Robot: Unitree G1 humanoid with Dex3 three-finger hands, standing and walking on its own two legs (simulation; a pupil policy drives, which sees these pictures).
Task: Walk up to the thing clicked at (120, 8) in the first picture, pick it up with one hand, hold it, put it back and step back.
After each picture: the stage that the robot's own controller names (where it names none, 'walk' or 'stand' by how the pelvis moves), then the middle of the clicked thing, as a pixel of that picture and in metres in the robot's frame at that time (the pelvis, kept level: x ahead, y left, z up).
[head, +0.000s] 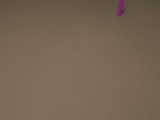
stand; (120, 8) +2.23 -0.64 -0.65
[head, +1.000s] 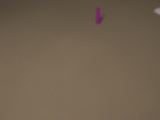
walk; (97, 16) +2.17 -0.13 -0.63
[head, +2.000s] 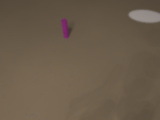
walk; (65, 29) +1.58 +0.25 -0.65
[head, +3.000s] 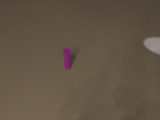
walk; (67, 59) +1.08 +0.18 -0.64
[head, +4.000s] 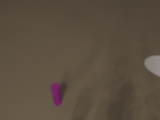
walk; (56, 95) +0.67 +0.20 -0.63
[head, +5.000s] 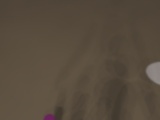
stand; out of the picture +0.43 +0.23 -0.63
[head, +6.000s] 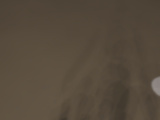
stand; out of the picture +0.39 +0.21 -0.65
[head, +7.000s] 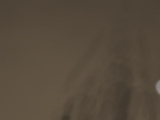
stand; out of the picture +0.40 +0.19 -0.66
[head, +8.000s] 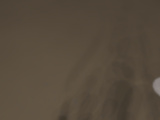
stand; out of the picture +0.40 +0.21 -0.66
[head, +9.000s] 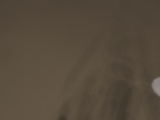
stand; out of the picture +0.39 +0.22 -0.66
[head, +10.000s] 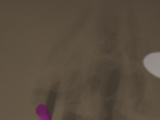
go down; (44, 115) +0.41 +0.23 -0.61
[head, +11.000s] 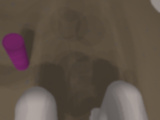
go down; (18, 54) +0.48 +0.23 -0.24
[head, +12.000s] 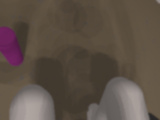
close in; (11, 49) +0.48 +0.24 -0.23
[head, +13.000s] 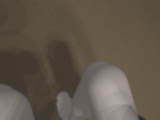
close in; out of the picture +0.47 +0.28 -0.16
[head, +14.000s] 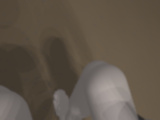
lift; out of the picture +0.45 +0.28 -0.16
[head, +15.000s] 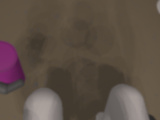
lift; (9, 70) +0.36 +0.24 -0.03
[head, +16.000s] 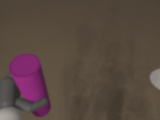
hold; (34, 90) +0.31 +0.16 +0.09
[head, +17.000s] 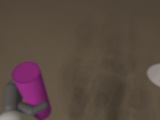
hold; (35, 95) +0.31 +0.16 +0.03
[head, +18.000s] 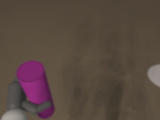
crouch; (39, 94) +0.32 +0.15 +0.03
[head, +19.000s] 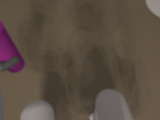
crouch; (4, 50) +0.46 +0.20 -0.05
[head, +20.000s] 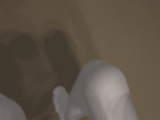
lower; out of the picture +0.47 +0.27 -0.17
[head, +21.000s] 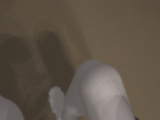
lower; out of the picture +0.48 +0.28 -0.17
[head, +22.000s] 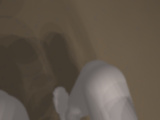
lower; out of the picture +0.46 +0.27 -0.17
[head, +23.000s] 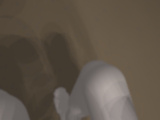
lower; out of the picture +0.46 +0.27 -0.17
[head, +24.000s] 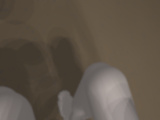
loosen; out of the picture +0.45 +0.24 -0.16
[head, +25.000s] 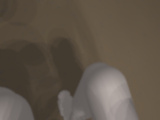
withdraw; out of the picture +0.46 +0.24 -0.18
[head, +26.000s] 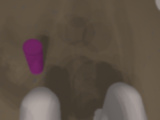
walk; (35, 59) +0.48 +0.19 -0.24
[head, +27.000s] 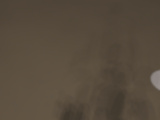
stand; out of the picture +0.38 +0.16 -0.59
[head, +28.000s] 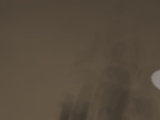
stand; out of the picture +0.39 +0.17 -0.60
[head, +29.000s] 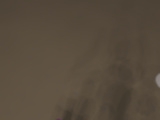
stand; out of the picture +0.40 +0.16 -0.61
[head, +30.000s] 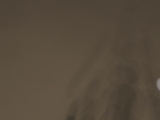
walk; out of the picture +0.40 +0.16 -0.66
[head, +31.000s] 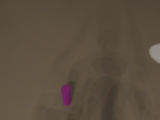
walk; (66, 96) +0.56 +0.11 -0.63
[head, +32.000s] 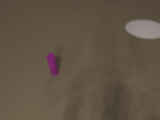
walk; (52, 65) +0.86 +0.27 -0.62
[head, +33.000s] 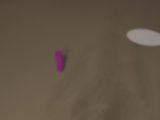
stand; (59, 62) +1.03 +0.19 -0.64
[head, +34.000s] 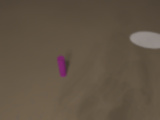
stand; (62, 66) +1.02 +0.20 -0.66
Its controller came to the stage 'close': yes
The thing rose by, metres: 0.70
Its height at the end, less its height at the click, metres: +0.00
